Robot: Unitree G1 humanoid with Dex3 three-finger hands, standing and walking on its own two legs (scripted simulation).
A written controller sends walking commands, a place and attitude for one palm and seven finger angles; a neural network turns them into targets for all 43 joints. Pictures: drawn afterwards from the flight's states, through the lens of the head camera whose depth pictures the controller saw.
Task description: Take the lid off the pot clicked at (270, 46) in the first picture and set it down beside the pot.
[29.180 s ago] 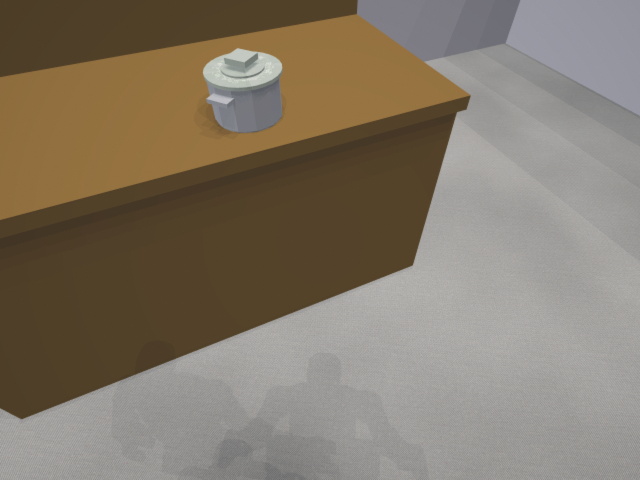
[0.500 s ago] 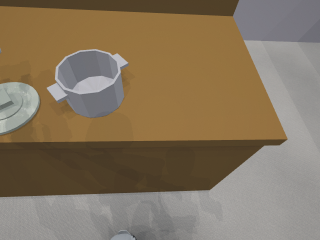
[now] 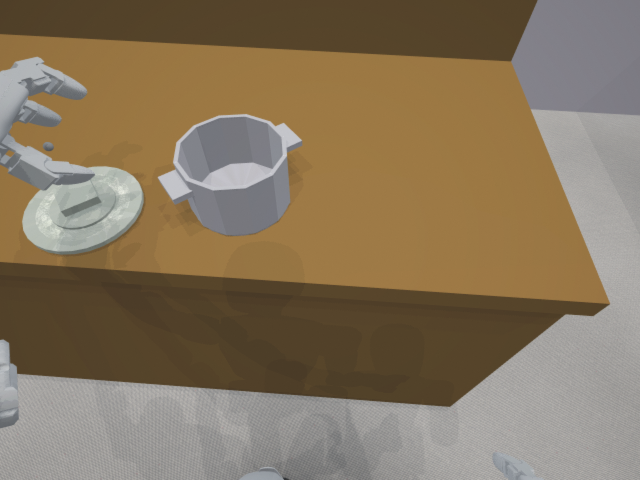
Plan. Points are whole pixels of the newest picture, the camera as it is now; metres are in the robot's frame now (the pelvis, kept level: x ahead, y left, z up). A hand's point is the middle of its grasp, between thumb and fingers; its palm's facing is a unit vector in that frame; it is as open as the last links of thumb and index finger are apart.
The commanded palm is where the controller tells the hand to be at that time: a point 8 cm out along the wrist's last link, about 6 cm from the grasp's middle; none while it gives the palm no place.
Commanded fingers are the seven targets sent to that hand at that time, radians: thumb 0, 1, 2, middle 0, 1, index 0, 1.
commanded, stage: draw the hand back to the body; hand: left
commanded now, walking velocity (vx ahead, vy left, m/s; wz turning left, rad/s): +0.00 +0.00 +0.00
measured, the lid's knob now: (76, 195) +0.49 +0.39 +0.03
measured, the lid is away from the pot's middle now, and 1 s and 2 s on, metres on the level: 0.24 0.24 0.24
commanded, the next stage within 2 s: step back with the hand held close in 1.68 s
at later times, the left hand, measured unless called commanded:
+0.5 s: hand (55, 153) +0.38 +0.28 +0.21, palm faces +0.52 -0.82 -0.24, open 9.6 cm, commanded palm +0.32 +0.30 +0.22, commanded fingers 0.00 0.55 0.82 -0.26 -0.50 -0.26 -0.50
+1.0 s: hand (69, 222) +0.30 +0.23 +0.21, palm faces +0.49 -0.84 -0.25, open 7.5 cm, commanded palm +0.24 +0.26 +0.21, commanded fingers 0.00 0.90 0.90 -0.20 -0.30 -0.20 -0.30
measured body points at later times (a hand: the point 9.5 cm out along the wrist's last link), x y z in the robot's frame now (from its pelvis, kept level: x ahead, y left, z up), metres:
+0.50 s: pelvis +0.02 -0.04 +0.02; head +0.03 -0.05 +0.47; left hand +0.35 +0.32 +0.22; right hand +0.15 -0.30 -0.09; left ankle +0.05 +0.10 -0.73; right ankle -0.03 -0.15 -0.73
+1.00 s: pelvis +0.03 -0.05 +0.02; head +0.02 -0.07 +0.47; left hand +0.27 +0.27 +0.22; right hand +0.22 -0.28 -0.07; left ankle +0.05 +0.10 -0.73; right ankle -0.03 -0.15 -0.73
